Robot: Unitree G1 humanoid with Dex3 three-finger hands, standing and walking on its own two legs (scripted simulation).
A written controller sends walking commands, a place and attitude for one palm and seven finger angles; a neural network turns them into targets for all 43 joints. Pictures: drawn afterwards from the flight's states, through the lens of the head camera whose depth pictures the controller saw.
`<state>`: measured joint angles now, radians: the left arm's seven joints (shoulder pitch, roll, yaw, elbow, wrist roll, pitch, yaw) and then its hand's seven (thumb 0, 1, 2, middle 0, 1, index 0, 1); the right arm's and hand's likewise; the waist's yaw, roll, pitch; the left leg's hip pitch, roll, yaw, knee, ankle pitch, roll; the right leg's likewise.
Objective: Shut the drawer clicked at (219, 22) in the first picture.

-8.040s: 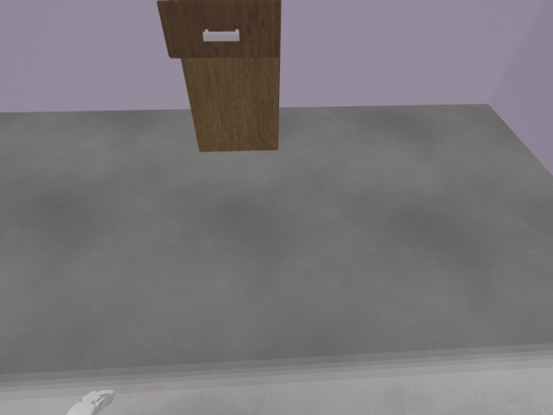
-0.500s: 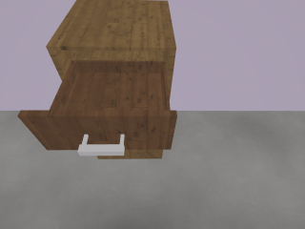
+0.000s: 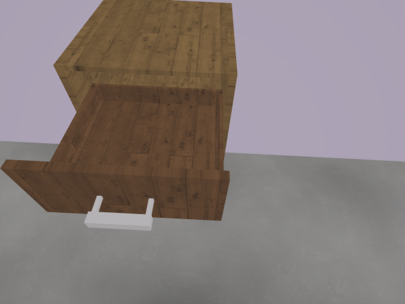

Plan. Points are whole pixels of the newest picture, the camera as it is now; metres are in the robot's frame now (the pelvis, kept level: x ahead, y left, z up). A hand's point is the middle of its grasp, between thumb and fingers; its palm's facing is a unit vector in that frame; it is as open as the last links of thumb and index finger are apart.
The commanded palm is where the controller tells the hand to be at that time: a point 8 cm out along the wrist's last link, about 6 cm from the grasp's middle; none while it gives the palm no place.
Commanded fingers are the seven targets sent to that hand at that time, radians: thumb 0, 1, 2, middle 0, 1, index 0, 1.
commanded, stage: come to a stop and stand still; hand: left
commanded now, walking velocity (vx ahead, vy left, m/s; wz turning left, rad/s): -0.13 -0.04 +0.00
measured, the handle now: (122, 211) +0.28 +0.19 +0.01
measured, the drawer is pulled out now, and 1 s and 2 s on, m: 0.30 0.30 0.30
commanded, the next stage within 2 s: look again from close up in 1.48 s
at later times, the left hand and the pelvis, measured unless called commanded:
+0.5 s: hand out of the picture +0.00 +0.17 -0.18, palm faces +0.04 -0.98 -0.20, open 7.3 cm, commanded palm none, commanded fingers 0.00 0.90 0.90 -0.20 -0.30 -0.20 -0.30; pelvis -0.06 -0.01 -0.01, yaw +2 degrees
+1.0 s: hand out of the picture -0.08 +0.19 -0.17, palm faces +0.06 -0.99 -0.16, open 7.4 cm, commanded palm none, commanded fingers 0.00 0.90 0.90 -0.20 -0.30 -0.20 -0.30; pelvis -0.03 +0.03 +0.01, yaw +1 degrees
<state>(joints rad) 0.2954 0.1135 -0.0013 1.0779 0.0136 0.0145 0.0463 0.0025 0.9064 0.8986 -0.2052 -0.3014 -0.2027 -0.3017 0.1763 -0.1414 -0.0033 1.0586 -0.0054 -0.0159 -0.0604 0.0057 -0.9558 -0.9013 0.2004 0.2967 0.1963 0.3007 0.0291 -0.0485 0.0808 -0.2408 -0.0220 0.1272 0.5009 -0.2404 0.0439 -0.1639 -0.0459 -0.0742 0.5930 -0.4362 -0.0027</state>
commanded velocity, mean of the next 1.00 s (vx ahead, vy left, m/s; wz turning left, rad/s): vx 0.00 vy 0.00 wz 0.00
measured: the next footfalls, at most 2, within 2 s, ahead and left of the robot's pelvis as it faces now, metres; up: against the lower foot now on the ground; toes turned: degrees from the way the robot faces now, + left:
none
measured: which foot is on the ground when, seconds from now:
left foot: down 0.00-1.00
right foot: down 0.00-1.00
